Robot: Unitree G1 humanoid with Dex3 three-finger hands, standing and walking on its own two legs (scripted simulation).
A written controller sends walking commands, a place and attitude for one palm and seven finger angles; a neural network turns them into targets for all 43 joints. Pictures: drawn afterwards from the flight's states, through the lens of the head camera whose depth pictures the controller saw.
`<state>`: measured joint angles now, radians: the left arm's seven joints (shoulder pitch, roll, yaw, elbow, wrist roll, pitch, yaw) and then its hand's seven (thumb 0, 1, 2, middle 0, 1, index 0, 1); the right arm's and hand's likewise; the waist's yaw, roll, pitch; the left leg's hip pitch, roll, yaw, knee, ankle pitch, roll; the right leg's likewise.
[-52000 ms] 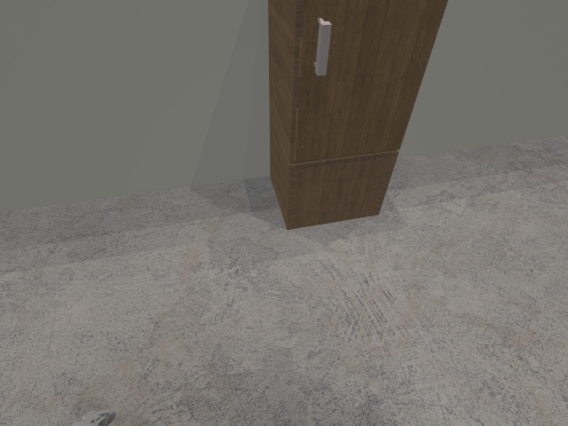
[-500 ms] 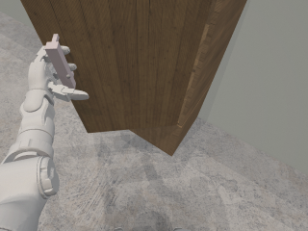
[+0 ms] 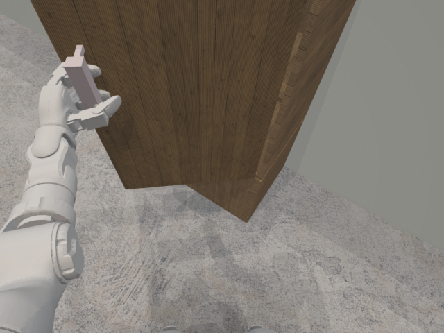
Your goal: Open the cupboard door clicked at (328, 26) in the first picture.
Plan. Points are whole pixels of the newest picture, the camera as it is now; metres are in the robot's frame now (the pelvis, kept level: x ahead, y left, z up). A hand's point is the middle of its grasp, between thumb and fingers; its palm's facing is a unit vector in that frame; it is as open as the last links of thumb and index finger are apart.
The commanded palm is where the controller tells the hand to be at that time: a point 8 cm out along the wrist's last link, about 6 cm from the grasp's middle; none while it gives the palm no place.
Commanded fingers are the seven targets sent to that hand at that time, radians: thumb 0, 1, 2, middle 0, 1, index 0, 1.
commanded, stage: close the thumb around the handle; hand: left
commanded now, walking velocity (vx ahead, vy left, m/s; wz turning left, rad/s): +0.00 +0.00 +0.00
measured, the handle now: (91, 87) +0.54 +0.22 +0.12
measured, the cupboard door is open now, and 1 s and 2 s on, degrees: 41 63 79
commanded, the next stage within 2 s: pull the door open along its arc in 0.24 s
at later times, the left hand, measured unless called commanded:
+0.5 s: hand (98, 106) +0.49 +0.20 +0.12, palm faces +0.08 -1.00 +0.01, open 6.2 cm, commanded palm +0.44 +0.24 +0.12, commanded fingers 0.00 0.90 0.90 -0.40 -1.35 -0.40 -1.35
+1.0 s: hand (120, 170) +0.35 +0.14 +0.12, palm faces +0.19 -0.98 +0.08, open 6.8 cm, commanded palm +0.29 +0.20 +0.12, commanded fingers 0.00 0.90 0.90 -0.40 -1.35 -0.40 -1.35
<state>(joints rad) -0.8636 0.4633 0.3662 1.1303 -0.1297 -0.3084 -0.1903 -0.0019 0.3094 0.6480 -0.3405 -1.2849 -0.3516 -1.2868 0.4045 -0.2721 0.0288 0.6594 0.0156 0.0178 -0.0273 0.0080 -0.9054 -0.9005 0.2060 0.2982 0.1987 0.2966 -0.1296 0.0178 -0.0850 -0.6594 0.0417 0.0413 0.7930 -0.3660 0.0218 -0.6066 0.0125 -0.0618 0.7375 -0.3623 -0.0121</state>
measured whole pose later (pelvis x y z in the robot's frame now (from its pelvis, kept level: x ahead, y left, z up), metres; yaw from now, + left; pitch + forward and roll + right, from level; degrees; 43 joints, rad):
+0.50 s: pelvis +0.00 +0.00 +0.00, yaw -1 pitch +13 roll -2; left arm -0.83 0.47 0.38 1.10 -0.13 -0.30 -0.19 0.01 0.67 0.78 -0.32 -1.35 -0.33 -1.34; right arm 0.41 -0.27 0.03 0.64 0.02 0.03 -0.03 0.01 -0.91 -0.90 0.21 0.30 0.20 0.30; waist -0.13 0.02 -0.09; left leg -0.65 0.05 0.05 0.79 -0.37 0.02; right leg -0.61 0.02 -0.05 0.73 -0.36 -0.01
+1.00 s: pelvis +0.02 -0.01 +0.02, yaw -1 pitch +5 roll +0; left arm -0.07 0.08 0.12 0.12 -0.18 -0.06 0.11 0.01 0.62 0.71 -0.30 -1.31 -0.31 -1.26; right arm 0.22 -0.22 0.02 0.54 0.03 0.00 0.01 0.01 -0.91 -0.90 0.20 0.30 0.20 0.30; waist -0.01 0.04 -0.10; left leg -0.39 0.03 0.07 0.65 -0.35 0.01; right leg -0.37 0.01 -0.03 0.64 -0.36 -0.01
